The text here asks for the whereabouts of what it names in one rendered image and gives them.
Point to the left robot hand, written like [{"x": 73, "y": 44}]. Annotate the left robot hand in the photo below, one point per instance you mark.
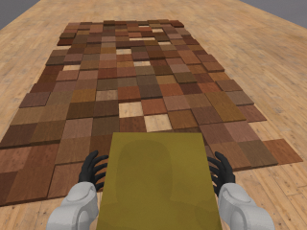
[{"x": 89, "y": 170}]

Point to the carton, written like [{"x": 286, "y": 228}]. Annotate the carton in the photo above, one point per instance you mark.
[{"x": 158, "y": 181}]

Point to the right robot forearm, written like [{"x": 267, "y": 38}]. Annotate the right robot forearm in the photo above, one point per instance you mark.
[{"x": 239, "y": 210}]

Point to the left robot forearm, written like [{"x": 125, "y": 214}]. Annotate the left robot forearm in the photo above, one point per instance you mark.
[{"x": 78, "y": 209}]

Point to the right robot hand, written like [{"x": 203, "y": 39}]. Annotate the right robot hand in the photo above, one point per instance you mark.
[{"x": 224, "y": 172}]

